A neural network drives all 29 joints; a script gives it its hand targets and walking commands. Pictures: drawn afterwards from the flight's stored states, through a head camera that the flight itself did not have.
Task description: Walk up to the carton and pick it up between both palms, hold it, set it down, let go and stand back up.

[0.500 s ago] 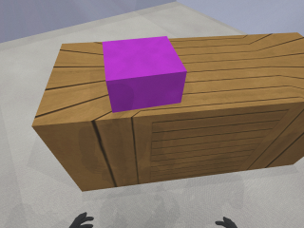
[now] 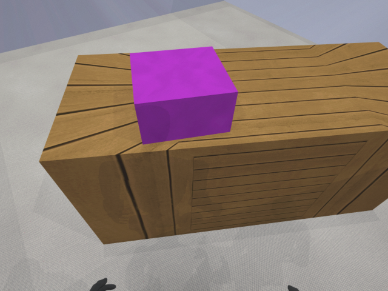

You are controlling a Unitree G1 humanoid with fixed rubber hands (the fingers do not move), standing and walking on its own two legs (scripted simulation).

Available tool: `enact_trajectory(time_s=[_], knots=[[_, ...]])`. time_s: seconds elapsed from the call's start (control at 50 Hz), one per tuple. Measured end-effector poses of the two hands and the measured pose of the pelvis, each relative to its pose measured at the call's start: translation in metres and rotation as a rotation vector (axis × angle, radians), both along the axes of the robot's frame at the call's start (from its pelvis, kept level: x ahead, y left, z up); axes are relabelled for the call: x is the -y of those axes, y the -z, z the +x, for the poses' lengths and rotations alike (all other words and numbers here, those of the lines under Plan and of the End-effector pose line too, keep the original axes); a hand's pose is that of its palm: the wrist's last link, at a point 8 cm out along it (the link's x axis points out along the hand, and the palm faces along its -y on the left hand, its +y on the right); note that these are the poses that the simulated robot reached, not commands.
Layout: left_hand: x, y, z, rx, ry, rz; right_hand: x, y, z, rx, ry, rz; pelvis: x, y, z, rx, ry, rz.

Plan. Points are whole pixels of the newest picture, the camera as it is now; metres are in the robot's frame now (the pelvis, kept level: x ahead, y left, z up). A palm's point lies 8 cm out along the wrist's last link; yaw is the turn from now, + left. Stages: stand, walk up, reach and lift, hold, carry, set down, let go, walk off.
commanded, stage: stand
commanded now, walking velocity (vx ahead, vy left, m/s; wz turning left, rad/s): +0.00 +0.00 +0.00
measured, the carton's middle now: (179, 92) +0.69 +0.07 +0.01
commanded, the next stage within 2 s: walk up in 0.44 s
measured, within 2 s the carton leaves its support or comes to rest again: neither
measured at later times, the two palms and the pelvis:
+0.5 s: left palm out of the picture +0.09 +0.23 -0.12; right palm out of the picture +0.09 -0.23 -0.12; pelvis +0.01 +0.00 +0.00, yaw +0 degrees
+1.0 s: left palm (70, 286) +0.16 +0.27 -0.10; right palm out of the picture +0.11 -0.26 -0.09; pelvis +0.07 +0.01 +0.00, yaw +4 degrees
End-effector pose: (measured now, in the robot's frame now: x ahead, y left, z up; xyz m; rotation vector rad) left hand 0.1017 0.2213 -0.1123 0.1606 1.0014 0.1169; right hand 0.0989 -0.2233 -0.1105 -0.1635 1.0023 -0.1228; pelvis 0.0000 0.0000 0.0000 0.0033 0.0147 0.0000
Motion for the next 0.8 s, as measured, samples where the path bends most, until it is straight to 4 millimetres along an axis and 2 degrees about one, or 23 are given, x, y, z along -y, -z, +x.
enact_trajectory(time_s=[0.34, 0.64, 0.72, 0.8], knots=[[-0.004, 0.002, -0.005, -0.04, -0.029, 0.009, 0.001, 0.003, -0.003, -0.034, 0.025, 0.001, 0.0, -0.002, 0.007, 0.005, -0.001, 0.0], [-0.006, 0.005, -0.021, -0.097, -0.05, 0.015, 0.004, 0.007, -0.018, -0.092, 0.046, -0.001, 0.001, -0.005, 0.01, 0.015, -0.005, 0.0], [-0.02, 0.005, -0.025, -0.059, -0.061, 0.035, 0.014, 0.007, -0.021, -0.082, 0.021, -0.03, 0.0, 0.001, 0.021, 0.025, -0.028, -0.008], [-0.045, 0.01, -0.037, -0.087, -0.101, 0.07, 0.021, 0.004, -0.006, -0.071, -0.017, -0.076, -0.007, 0.007, 0.036, 0.037, -0.054, -0.01]])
